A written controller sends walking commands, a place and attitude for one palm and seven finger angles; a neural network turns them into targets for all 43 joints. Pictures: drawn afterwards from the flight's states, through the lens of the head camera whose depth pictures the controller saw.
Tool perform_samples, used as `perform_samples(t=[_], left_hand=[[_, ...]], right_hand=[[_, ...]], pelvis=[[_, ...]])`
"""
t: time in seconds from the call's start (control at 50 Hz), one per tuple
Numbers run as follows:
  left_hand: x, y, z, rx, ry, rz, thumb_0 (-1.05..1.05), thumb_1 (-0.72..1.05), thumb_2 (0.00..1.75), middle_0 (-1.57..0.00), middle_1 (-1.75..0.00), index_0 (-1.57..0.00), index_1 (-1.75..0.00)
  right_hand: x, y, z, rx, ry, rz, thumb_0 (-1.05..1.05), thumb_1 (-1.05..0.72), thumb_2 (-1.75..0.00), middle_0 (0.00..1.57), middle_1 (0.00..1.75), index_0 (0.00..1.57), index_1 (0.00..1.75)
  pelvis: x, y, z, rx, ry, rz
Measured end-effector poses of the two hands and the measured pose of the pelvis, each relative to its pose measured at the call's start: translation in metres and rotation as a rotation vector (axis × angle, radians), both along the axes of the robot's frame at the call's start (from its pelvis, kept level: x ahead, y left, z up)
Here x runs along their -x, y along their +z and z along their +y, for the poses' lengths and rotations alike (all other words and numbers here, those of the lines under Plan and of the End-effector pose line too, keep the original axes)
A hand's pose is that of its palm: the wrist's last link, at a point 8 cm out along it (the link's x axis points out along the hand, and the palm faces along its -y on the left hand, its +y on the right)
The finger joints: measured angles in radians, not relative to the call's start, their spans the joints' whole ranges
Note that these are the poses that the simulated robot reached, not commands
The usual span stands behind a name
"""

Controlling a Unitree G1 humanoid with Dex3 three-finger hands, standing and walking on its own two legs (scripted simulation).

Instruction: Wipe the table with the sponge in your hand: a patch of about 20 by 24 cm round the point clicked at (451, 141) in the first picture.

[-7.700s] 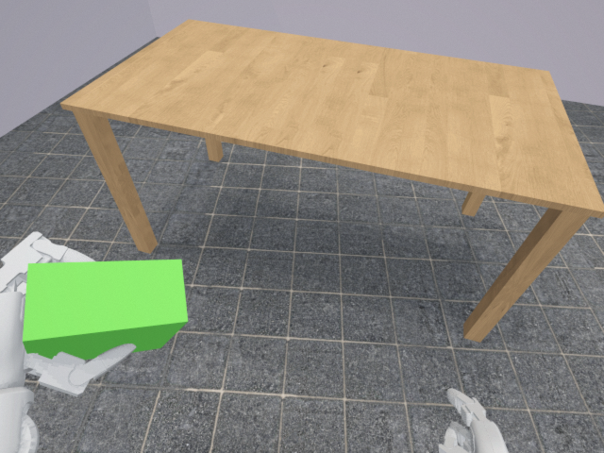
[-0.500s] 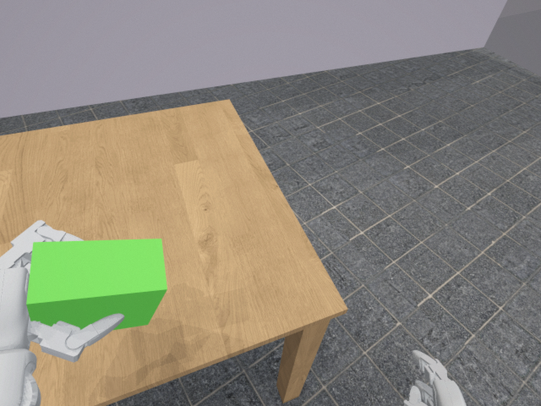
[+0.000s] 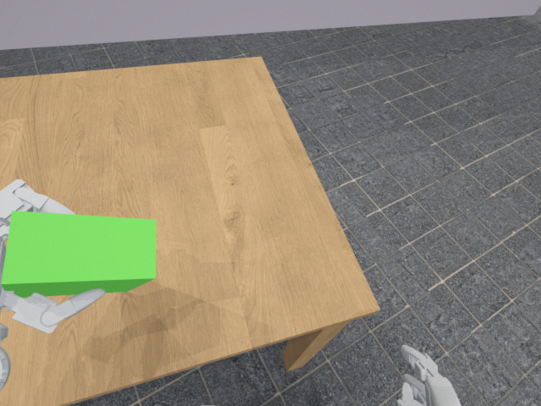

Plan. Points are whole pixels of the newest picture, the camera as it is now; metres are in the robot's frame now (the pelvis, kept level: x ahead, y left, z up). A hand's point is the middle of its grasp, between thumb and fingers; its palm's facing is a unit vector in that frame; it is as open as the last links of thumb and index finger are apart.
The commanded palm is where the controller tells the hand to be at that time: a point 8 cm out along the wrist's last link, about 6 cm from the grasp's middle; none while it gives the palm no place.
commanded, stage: come to a stop and stand still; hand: left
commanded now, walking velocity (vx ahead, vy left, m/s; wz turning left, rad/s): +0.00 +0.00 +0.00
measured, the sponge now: (102, 259) +0.24 +0.23 +0.11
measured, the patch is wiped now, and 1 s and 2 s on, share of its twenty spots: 0.00 0.00 0.00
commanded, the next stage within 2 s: look again from close up in 0.76 s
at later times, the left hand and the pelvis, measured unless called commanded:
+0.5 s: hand (35, 284) +0.20 +0.26 +0.15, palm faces +0.31 -0.87 -0.39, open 10.6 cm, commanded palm +0.13 +0.29 +0.18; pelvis -0.02 +0.01 +0.00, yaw +0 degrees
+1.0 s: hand (32, 310) +0.17 +0.24 +0.16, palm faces +0.33 -0.87 -0.38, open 10.6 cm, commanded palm +0.12 +0.28 +0.18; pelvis -0.04 -0.01 +0.00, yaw +1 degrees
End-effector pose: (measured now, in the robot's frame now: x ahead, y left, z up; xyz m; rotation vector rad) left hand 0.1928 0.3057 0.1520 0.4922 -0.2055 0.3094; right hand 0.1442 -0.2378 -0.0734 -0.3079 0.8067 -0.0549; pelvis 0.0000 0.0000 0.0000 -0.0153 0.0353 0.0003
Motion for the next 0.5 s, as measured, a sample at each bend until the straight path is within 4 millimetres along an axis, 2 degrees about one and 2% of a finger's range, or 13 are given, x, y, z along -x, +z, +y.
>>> perform_samples(t=[0.12, 0.22, 0.34, 0.42, 0.5], left_hand=[[0.002, 0.033, -0.004, -0.034, -0.068, -0.143, -0.01, -0.53, 1.01, -0.68, -1.36, -0.69, -1.36], [0.007, 0.039, 0.005, -0.069, -0.081, -0.132, -0.01, -0.53, 1.01, -0.68, -1.36, -0.69, -1.36], [0.017, 0.020, 0.018, -0.012, -0.013, -0.045, -0.01, -0.53, 1.02, -0.68, -1.36, -0.69, -1.36], [0.026, 0.011, 0.007, 0.036, -0.021, -0.025, -0.01, -0.53, 1.02, -0.68, -1.36, -0.69, -1.36], [0.033, 0.013, -0.004, 0.036, -0.056, -0.036, -0.01, -0.53, 1.02, -0.68, -1.36, -0.69, -1.35]], right_hand=[[-0.039, 0.015, 0.021, -0.019, 0.044, -0.120, 0.01, -0.90, -0.90, 0.20, 0.30, 0.21, 0.30], [-0.051, 0.021, 0.037, -0.061, 0.029, -0.174, 0.01, -0.90, -0.90, 0.20, 0.30, 0.21, 0.30], [-0.037, 0.017, 0.045, -0.086, 0.030, -0.148, 0.01, -0.90, -0.90, 0.20, 0.30, 0.21, 0.30], [-0.020, 0.011, 0.042, -0.082, 0.035, -0.109, 0.01, -0.90, -0.90, 0.20, 0.30, 0.21, 0.30], [-0.004, 0.007, 0.035, -0.073, 0.024, -0.081, 0.01, -0.90, -0.90, 0.21, 0.30, 0.21, 0.30]], pelvis=[[0.000, -0.001, 0.013, 0.001, 0.000, 0.001], [0.002, 0.000, 0.019, -0.010, -0.010, 0.004], [0.011, 0.002, 0.019, -0.012, -0.009, -0.001], [0.018, 0.002, 0.017, -0.009, -0.001, -0.009], [0.023, 0.002, 0.013, -0.005, 0.006, -0.015]])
